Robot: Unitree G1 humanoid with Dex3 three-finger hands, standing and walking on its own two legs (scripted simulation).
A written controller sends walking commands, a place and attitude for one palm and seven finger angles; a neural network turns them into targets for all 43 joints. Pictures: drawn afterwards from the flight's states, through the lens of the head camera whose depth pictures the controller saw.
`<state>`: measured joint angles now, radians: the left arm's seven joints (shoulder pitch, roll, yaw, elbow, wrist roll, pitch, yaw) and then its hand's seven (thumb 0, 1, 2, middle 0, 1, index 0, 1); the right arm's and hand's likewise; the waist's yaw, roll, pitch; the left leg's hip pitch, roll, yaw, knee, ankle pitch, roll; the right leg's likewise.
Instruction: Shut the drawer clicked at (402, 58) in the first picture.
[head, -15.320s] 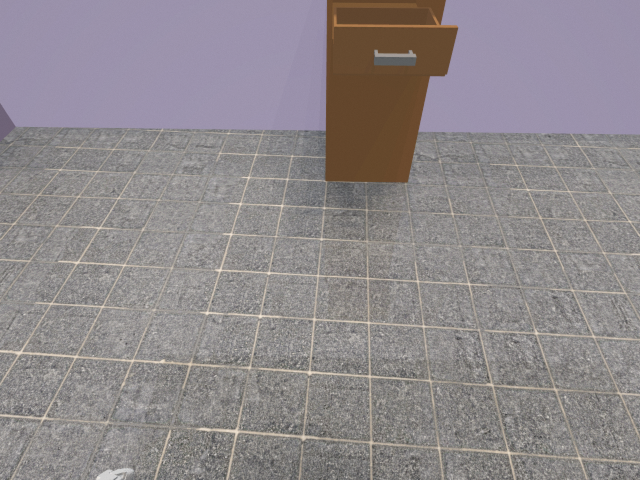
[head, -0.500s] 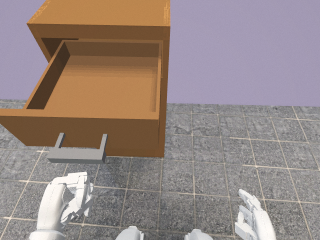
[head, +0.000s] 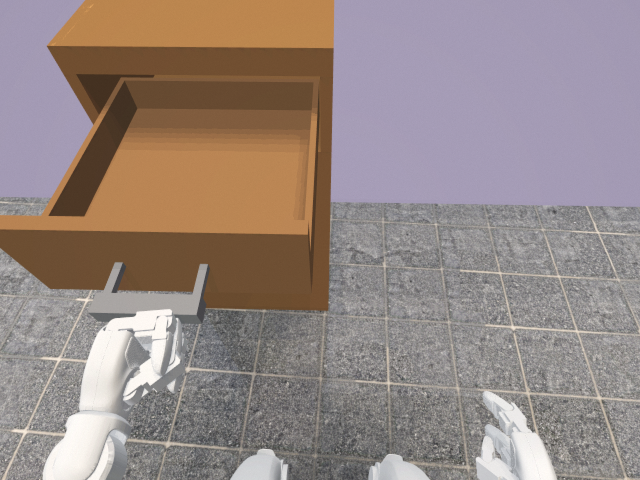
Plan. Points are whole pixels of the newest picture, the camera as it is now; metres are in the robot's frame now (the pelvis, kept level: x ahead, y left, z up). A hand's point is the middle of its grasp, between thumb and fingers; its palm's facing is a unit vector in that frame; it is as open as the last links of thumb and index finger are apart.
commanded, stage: push the drawer shut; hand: left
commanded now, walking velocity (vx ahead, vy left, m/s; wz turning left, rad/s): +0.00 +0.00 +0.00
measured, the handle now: (155, 290) +0.33 +0.22 +0.06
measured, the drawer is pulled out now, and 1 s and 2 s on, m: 0.30 0.17 0.05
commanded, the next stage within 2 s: none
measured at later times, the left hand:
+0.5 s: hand (180, 321) +0.29 +0.18 +0.05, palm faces -0.04 -1.00 -0.07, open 2.8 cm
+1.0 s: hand (197, 260) +0.37 +0.18 +0.05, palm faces -0.03 -1.00 -0.06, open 2.9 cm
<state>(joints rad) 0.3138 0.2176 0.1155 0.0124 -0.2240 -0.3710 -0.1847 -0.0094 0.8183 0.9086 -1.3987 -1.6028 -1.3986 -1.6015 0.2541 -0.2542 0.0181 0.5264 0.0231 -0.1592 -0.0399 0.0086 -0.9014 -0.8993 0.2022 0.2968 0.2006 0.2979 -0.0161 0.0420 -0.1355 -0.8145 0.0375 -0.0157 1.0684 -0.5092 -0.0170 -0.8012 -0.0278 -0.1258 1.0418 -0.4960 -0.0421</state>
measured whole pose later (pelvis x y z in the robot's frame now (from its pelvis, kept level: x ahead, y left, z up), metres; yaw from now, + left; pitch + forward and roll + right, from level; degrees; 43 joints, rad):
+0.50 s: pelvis -0.03 +0.01 +0.00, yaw +0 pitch +13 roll -2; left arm -0.09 0.26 0.11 0.33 -0.21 -0.35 -0.18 -0.05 0.70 0.94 -1.40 -1.60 -1.40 -1.60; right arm 0.21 -0.26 0.05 0.59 0.04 -0.18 -0.07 0.01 -0.90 -0.90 0.20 0.30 0.20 0.30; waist -0.02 0.03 -0.09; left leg -0.86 0.02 -0.02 1.08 -0.46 0.00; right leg -0.83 -0.04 -0.13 1.04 -0.44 -0.03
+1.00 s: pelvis -0.02 +0.02 +0.00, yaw -1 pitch +16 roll -1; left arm -0.36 0.26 0.18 0.63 -0.16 -0.39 -0.15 -0.03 0.74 0.91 -1.40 -1.60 -1.40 -1.60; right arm 0.28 -0.26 0.03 0.62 0.02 -0.09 -0.03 0.01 -0.90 -0.90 0.20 0.30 0.20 0.30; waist -0.06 0.02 -0.10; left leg -0.85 0.03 0.02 1.03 -0.46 0.01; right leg -0.84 -0.03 -0.09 1.00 -0.43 -0.02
